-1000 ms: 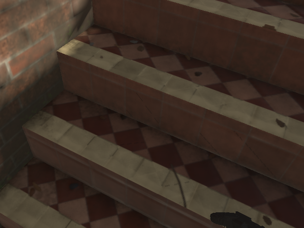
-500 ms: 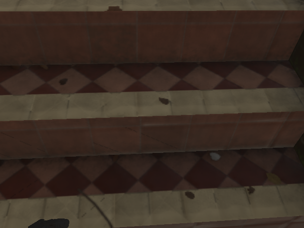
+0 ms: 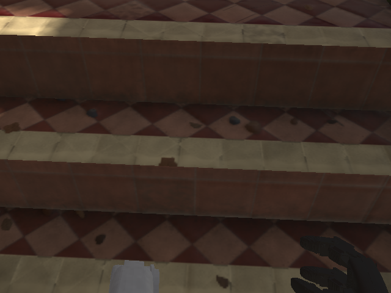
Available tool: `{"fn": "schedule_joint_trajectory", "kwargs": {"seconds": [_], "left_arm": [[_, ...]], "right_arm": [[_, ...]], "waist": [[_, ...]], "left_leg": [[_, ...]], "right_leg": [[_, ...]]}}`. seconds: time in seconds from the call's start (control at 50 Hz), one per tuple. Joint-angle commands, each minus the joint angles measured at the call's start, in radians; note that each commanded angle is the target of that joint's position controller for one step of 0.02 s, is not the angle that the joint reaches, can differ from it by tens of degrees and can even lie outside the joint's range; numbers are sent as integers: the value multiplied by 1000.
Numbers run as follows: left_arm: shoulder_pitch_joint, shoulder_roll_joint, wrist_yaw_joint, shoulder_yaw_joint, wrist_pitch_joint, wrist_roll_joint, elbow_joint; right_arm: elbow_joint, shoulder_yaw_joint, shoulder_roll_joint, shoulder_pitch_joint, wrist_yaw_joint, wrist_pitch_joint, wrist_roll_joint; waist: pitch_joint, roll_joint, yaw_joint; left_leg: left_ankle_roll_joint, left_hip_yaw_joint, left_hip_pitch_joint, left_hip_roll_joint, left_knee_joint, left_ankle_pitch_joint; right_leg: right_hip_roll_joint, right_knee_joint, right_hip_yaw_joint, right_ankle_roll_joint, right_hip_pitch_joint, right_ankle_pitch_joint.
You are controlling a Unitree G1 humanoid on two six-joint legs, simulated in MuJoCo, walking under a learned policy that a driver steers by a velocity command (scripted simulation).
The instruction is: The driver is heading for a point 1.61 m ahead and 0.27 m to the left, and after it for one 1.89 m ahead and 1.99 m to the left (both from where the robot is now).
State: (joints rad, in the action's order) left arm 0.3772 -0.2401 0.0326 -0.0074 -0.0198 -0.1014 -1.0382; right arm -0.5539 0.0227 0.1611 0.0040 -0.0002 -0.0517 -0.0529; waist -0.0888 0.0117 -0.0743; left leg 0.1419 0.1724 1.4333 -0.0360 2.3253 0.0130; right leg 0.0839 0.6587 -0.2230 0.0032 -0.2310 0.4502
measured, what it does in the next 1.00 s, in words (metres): climbs: left foot 0.20 m higher, then right foot 0.20 m higher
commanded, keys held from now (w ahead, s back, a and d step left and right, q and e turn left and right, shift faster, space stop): w+q+shift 0.46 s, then w+e+shift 0.54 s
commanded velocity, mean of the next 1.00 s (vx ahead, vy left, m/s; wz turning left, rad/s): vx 0.99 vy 0.00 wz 0.28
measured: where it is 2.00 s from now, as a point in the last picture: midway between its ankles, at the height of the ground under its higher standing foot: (108, 2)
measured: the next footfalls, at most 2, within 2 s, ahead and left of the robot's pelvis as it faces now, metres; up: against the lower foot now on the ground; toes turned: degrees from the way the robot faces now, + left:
left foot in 0.18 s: +0.24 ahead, +0.08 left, +0.20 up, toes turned +10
right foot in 0.60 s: +0.53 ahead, +0.01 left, +0.39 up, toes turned +29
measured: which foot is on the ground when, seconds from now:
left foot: up 0.00-0.16, down 0.18-0.60, up 0.62-0.96, down 0.98-1.00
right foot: down 0.00-0.20, up 0.22-0.58, down 0.60-0.98, up 1.00-1.00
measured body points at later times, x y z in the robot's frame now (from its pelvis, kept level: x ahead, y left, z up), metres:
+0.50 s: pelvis +0.29 +0.04 +0.23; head +0.29 +0.07 +0.68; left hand +0.55 +0.24 +0.31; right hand +0.32 -0.15 +0.08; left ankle +0.20 +0.07 -0.52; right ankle +0.46 -0.05 -0.20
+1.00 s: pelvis +0.57 +0.18 +0.42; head +0.58 +0.17 +0.87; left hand +0.52 +0.40 +0.29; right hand +0.87 +0.12 +0.40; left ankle +0.50 +0.34 -0.31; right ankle +0.51 +0.01 -0.25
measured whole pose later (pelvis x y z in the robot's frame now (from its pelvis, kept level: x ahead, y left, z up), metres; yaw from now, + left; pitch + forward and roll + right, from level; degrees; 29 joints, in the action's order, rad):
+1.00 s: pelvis +0.57 +0.18 +0.42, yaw +14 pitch +4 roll +0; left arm 0.48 -0.14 0.00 -0.01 -0.05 -0.02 -0.83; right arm -0.48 0.12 0.09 0.00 0.01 -0.13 0.01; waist -0.09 -0.03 0.03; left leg 0.00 -0.02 0.27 0.09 0.49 0.06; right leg -0.10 0.99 0.22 0.09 -0.36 0.22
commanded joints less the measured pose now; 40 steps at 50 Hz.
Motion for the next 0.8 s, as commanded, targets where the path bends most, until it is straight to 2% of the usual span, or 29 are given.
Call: {"fn": "schedule_joint_trajectory", "kwargs": {"seconds": [0.02,0.08,0.1,0.12,0.14,0.16,0.18,0.2,0.22,0.24,0.26,0.28,0.3,0.32,0.38,0.42,0.44,0.48,0.5,0.54,0.56,0.58,0.6,0.62,0.64,0.66,0.7,0.72,0.8], "left_arm": [[-263,-6,-14,-30,-46,35,126],[87,-144,-57,6,-57,87,30],[40,-140,-58,-7,-54,97,28],[48,-208,-73,6,-69,104,39],[51,-334,-90,37,-69,111,55],[-45,-407,-88,65,-49,95,102],[-101,-444,-75,86,-30,91,159],[-177,-398,-80,96,-45,94,237],[-242,-212,-51,62,-78,68,356],[-439,-120,-7,47,-138,38,441],[-534,31,26,6,-165,32,542],[-554,107,55,-41,-177,7,599],[-503,154,66,-65,-171,3,611],[-430,222,57,-105,-176,8,618],[-371,163,45,-106,-136,67,656],[-474,191,17,-136,-126,48,739],[-516,196,-8,-152,-121,23,768],[-674,200,-56,-181,-127,6,842],[-586,176,-62,-149,-130,5,793],[-341,-27,-68,-31,-137,60,694],[-231,-111,-53,8,-126,95,639],[-132,-151,-43,29,-107,116,563],[73,-195,-24,42,-92,75,418],[26,-163,-38,23,-56,12,330],[-120,64,-52,-10,-62,42,349],[-114,136,-47,-32,-73,51,328],[-84,201,-32,-38,-77,76,229],[-68,173,-37,-30,-71,56,199],[-87,24,-26,-1,-73,128,223]], "right_arm": [[51,58,-52,84,-8,40,16],[194,96,-38,-230,37,52,7],[191,94,-23,-193,60,52,-10],[183,51,60,-141,80,42,-11],[170,9,136,-41,81,47,7],[126,-27,215,128,79,53,37],[95,-53,281,244,85,53,51],[19,-89,353,342,102,57,47],[-53,-117,418,387,72,70,52],[-44,-81,321,335,19,44,100],[-89,-26,153,371,8,20,126],[-169,-4,47,463,23,-1,97],[-193,-4,20,459,31,-8,60],[-205,0,36,423,48,-21,73],[-235,15,19,311,67,-25,78],[-268,7,73,287,63,-17,65],[-282,-5,116,307,60,-12,36],[-303,-32,168,380,19,1,22],[-309,-35,154,350,13,-1,16],[-325,-90,313,400,0,-21,51],[-324,-111,369,364,-7,-26,54],[-295,-112,343,314,-10,-36,87],[-201,-95,273,102,-13,-54,141],[-99,-49,45,-32,19,-58,155],[-66,-31,-2,119,77,-100,112],[5,4,-27,50,109,-116,85],[33,46,-84,51,123,-112,117],[56,63,-102,44,123,-110,94],[129,95,-34,40,69,-81,117]], "waist": [[178,7,-117],[31,-47,51],[-16,-14,-4],[-107,62,-59],[-183,173,-130],[-275,200,-197],[-329,212,-230],[-311,125,-226],[-266,-327,-122],[-227,-333,-82],[-66,-243,-22],[32,-66,21],[114,65,79],[115,38,110],[150,75,222],[190,47,230],[177,55,213],[114,5,140],[-34,-50,180],[-294,-207,253],[-343,-265,290],[-351,-222,302],[-281,58,395],[-113,625,254],[-7,350,127],[106,174,111],[143,-76,9],[162,-102,-13],[159,-145,-32]], "left_leg": [[-36,-156,-110,41,-169,-70],[-40,-326,-288,119,-594,71],[-18,-391,-519,99,-766,127],[-27,-489,-785,10,-798,275],[-35,-548,-865,-64,-803,550],[-4,-498,-925,-90,-900,678],[35,-373,-1026,-118,-1169,719],[87,-92,-1230,-95,-1457,567],[271,617,-1446,94,-1897,834],[281,1066,-1398,174,-2141,939],[159,966,-1281,198,-2105,818],[98,786,-1225,139,-2019,689],[85,598,-1214,87,-1927,538],[66,415,-1191,40,-1874,280],[87,298,-980,3,-1957,197],[68,234,-840,-27,-2001,223],[66,234,-768,-48,-2066,282],[110,231,-685,34,-2273,175],[121,101,-694,76,-2238,-453],[116,67,-1206,166,-1911,-1651],[128,47,-1403,195,-1753,-1773],[158,39,-1462,218,-1610,-1837],[176,73,-1244,172,-1275,-1572],[-6,-1,-734,-151,-587,8],[-8,187,-504,-147,-284,188],[-19,115,-393,-111,-183,254],[4,14,-314,-17,-194,245],[-13,-19,-298,4,-142,261],[-96,-126,-381,136,-430,138]], "right_leg": [[111,-405,-83,58,-321,-350],[159,-655,-42,122,-22,-396],[139,-616,-113,105,-14,-851],[162,-533,-108,128,7,-1542],[228,-413,-72,160,158,-2132],[286,-224,-28,209,328,-2388],[279,19,-5,252,399,-2318],[232,231,85,235,235,-1881],[-63,645,155,154,-317,-664],[-228,1216,434,134,-529,-395],[-197,1534,478,156,-733,-358],[-175,1643,449,183,-849,-313],[-152,1715,399,176,-983,-254],[-124,1819,367,170,-1041,-204],[-114,1882,267,110,-1024,-83],[-71,1775,210,84,-1037,-52],[-56,1536,175,69,-960,-127],[-28,1081,64,41,-675,-146],[-72,951,-20,49,-314,-188],[-171,764,-29,45,-206,90],[-169,571,51,53,-188,156],[-193,428,150,75,-113,204],[-189,227,366,148,45,77],[37,-267,1098,401,56,-35],[133,-303,1309,440,10,239],[103,-225,1129,406,-128,287],[28,-145,843,309,-194,86],[13,-182,790,287,-236,86],[-26,-282,652,267,-384,-12]]}}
